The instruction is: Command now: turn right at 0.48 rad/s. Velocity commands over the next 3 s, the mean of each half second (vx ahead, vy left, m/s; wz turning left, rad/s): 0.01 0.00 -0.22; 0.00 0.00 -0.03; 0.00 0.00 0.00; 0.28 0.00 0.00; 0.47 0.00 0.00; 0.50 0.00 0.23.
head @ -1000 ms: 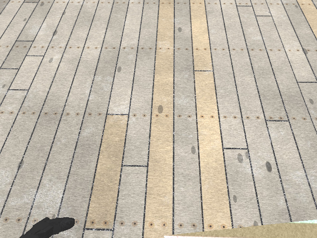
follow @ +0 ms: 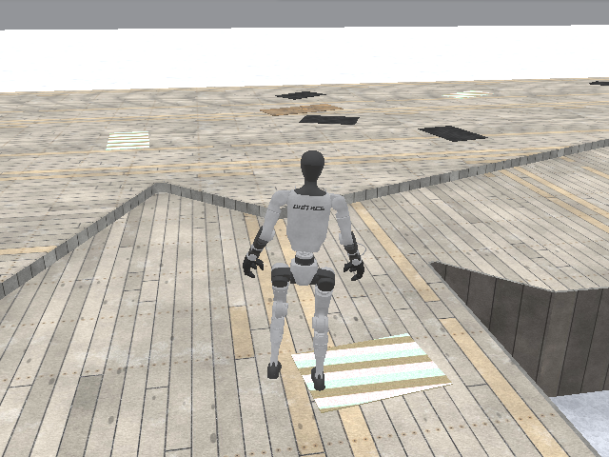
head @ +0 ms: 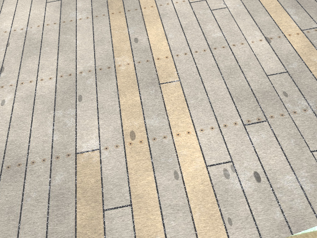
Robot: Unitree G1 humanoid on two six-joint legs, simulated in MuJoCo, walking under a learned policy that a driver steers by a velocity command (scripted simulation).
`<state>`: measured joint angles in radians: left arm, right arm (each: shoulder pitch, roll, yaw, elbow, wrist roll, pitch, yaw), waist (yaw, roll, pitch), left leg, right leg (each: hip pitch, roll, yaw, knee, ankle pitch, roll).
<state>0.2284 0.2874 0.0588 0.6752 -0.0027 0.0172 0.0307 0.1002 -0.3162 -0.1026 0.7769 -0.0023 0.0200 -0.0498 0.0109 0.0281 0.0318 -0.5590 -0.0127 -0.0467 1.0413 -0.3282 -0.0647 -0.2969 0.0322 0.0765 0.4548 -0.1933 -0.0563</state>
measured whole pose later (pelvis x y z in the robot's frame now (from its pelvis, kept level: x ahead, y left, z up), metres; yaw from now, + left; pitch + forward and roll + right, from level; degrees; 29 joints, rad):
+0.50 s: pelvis +0.02 +0.04 -0.01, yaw -5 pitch -1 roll +0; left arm 0.20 0.27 0.04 0.73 0.02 0.03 0.02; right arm 0.14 -0.24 -0.03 0.82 -0.01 -0.03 -0.01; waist 0.01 -0.01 0.03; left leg -0.21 -0.01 -0.02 0.50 -0.28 0.00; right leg -0.24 0.06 0.12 0.51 -0.25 0.00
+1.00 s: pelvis +0.03 +0.05 -0.01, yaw -5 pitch -2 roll +0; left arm 0.21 0.24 0.04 0.86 0.01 0.02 0.04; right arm 0.16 -0.25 -0.01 0.96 -0.01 -0.02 -0.01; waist -0.01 0.00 0.05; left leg -0.17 -0.03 -0.02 0.49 -0.29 0.02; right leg -0.20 0.05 0.13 0.49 -0.25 0.01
